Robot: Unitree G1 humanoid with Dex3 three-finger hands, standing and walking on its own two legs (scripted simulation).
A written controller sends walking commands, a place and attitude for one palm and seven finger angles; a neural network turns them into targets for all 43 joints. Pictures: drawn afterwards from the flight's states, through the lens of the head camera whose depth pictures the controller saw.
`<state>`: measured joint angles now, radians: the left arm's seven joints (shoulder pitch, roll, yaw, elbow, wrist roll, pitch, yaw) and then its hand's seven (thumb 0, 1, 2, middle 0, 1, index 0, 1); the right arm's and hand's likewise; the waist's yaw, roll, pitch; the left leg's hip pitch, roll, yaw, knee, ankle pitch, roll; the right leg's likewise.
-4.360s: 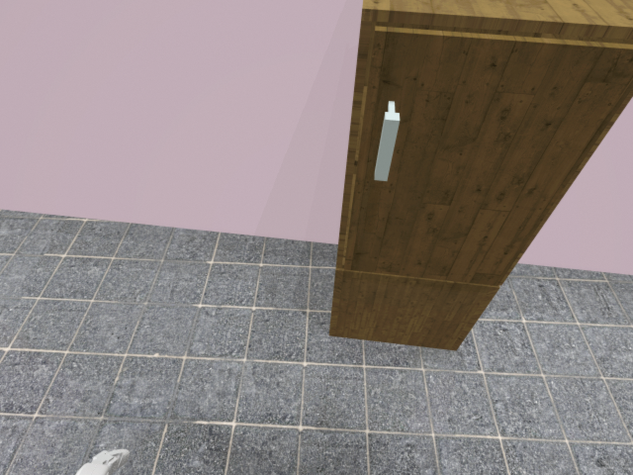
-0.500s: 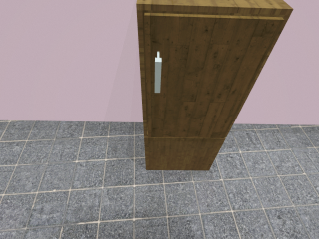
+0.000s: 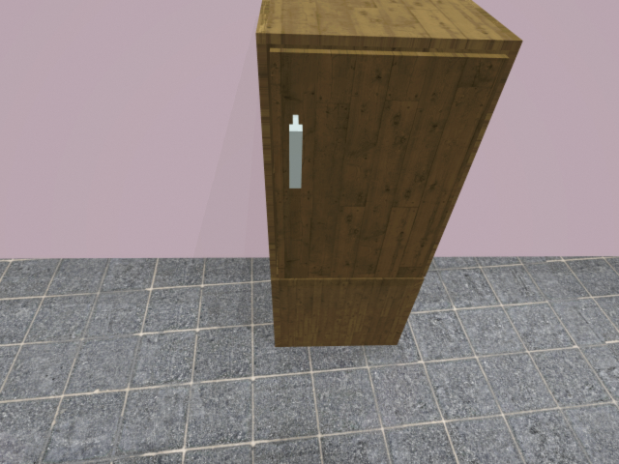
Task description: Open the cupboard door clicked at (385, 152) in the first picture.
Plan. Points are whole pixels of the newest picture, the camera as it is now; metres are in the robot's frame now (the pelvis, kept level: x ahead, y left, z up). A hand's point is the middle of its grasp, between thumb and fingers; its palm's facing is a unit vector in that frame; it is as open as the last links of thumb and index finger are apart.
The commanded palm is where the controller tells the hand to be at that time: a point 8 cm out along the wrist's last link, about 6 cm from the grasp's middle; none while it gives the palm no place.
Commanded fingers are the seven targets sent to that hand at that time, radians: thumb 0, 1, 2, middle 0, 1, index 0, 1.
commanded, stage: look again from close up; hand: left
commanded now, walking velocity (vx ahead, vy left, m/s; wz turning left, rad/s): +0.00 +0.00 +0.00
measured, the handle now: (295, 151) +0.63 +0.05 +0.08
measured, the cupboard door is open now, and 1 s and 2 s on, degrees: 0 0 0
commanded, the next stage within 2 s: shuffle to correct the standing spot in 0.28 s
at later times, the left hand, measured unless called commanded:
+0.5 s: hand out of the picture -0.04 +0.20 -0.17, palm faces +0.02 -0.98 -0.22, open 7.4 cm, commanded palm none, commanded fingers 0.00 0.90 0.90 -0.20 -0.30 -0.20 -0.30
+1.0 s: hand out of the picture -0.07 +0.12 -0.19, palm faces +0.08 -0.99 -0.07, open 7.4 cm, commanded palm none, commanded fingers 0.00 0.90 0.90 -0.20 -0.30 -0.20 -0.30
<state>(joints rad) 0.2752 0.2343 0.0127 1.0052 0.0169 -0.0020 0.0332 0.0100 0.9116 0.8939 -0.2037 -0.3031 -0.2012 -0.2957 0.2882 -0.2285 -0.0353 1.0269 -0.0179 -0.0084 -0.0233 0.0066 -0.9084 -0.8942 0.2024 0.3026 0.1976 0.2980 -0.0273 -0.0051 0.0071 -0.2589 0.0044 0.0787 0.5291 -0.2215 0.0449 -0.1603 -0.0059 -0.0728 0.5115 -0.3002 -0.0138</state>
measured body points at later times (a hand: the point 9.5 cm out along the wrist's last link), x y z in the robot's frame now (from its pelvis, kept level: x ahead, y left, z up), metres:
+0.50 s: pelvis -0.03 +0.01 +0.01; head -0.06 +0.02 +0.46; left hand -0.04 +0.26 -0.15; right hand +0.00 -0.24 -0.14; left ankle +0.04 +0.09 -0.73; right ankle -0.01 -0.11 -0.73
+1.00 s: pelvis -0.01 -0.02 -0.01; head -0.02 +0.02 +0.44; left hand -0.08 +0.17 -0.18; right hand -0.02 -0.24 -0.15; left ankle -0.01 +0.07 -0.74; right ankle -0.03 -0.11 -0.72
